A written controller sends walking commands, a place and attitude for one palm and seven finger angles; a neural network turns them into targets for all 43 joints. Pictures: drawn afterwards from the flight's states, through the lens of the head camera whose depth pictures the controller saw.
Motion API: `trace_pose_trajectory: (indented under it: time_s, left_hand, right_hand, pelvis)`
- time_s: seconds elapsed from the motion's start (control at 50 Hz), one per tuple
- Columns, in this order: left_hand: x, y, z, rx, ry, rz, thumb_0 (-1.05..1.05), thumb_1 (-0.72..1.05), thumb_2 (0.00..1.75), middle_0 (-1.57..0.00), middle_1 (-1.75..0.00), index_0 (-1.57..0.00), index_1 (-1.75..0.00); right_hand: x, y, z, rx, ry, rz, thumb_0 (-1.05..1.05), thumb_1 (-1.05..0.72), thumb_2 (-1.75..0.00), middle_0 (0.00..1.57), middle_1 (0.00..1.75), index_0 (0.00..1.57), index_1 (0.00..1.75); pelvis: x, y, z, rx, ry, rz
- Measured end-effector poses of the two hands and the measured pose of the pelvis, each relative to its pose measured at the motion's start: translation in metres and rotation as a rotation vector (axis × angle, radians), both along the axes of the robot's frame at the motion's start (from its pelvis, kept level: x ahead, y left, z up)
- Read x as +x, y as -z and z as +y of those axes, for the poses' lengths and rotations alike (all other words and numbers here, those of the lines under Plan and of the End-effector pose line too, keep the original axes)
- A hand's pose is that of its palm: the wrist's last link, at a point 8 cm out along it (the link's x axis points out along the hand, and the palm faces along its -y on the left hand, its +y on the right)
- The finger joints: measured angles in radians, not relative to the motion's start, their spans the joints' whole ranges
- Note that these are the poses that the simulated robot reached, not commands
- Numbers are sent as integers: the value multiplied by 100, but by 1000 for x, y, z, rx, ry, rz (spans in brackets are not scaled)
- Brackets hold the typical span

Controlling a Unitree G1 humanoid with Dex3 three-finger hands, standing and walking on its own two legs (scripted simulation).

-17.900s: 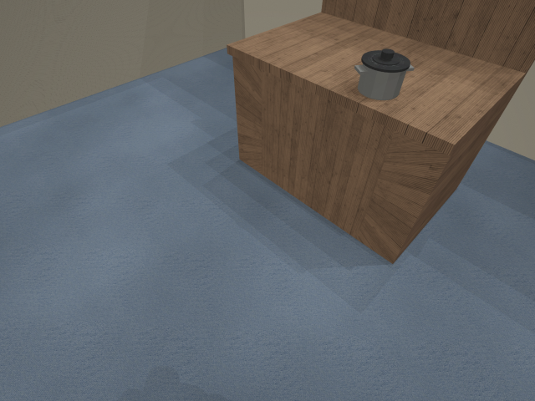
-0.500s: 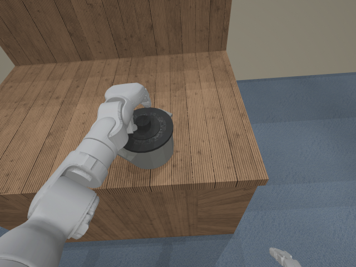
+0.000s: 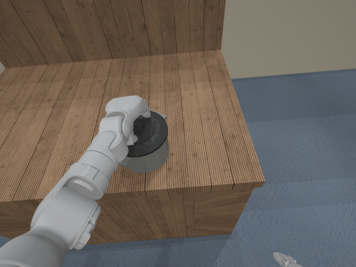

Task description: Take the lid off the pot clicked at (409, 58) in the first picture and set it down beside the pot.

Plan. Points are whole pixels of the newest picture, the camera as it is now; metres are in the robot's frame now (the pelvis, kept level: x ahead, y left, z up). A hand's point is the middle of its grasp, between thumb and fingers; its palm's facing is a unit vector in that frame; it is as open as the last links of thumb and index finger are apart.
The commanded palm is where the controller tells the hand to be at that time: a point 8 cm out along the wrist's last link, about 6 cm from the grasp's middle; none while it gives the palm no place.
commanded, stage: lower the open fingers around the knob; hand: left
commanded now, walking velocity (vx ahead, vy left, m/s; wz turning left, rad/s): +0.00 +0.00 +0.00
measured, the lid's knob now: (136, 126) +0.46 +0.11 +0.04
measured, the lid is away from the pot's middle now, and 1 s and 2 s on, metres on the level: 0.00 0.00 0.00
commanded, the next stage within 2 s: close the fingers and squeeze the knob in 0.24 s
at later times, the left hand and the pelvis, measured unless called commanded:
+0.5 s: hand (134, 127) +0.44 +0.11 +0.07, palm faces -0.32 -0.06 -0.95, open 9.9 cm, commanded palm +0.43 +0.11 +0.13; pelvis -0.01 +0.00 +0.00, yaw +0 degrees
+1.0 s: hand (132, 130) +0.43 +0.12 +0.07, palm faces -0.31 -0.07 -0.95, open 8.0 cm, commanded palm +0.42 +0.12 +0.13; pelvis -0.01 +0.00 +0.00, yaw +0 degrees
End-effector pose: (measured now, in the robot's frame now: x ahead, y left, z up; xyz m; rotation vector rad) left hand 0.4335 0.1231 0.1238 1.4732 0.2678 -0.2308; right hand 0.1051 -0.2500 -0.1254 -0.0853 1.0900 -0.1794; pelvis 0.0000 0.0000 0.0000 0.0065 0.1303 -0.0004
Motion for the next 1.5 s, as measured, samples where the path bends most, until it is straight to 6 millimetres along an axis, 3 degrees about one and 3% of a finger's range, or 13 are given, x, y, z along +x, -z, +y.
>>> trace_pose_trajectory:
  time_s: [0.18,0.38,0.62,0.8,1.1,1.5]
  left_hand:
    - [-2,1,-1,13,-4,-8,0,-26,139,-85,-8,-86,-8]
    - [-2,1,-5,24,-12,3,0,-26,138,-84,-9,-85,-9]
    - [-1,2,-10,18,4,0,0,-12,118,-64,-53,-67,-54]
    - [-4,1,-7,22,-5,-15,0,-2,111,-62,-74,-64,-74]
    - [-7,0,-1,8,-13,-1,0,16,100,-67,-91,-68,-91]
    - [-4,-2,-6,38,-3,2,3,30,69,-81,-99,-71,-94]
  right_hand:
    - [16,-3,1,-2,-21,-28,0,-90,-89,20,30,19,30]
    - [5,0,-1,-6,-9,-4,0,-90,-89,20,30,19,30]
    - [-21,5,-5,-10,26,47,0,-90,-89,20,30,19,30]
    - [-21,4,-6,-4,32,35,1,-90,-89,20,30,19,30]
    - [1,-4,-3,-18,4,-24,0,-90,-89,20,30,19,30]
    - [-19,5,0,-9,13,37,0,-90,-89,20,30,19,30]
  pelvis:
    - [-3,1,-3,0,-8,4]
    - [-5,2,-4,1,-8,3]
    - [-6,1,-3,1,0,4]
    - [-5,1,-4,1,4,0]
    - [-8,1,-3,-1,-3,-6]
    - [-9,2,0,0,-5,4]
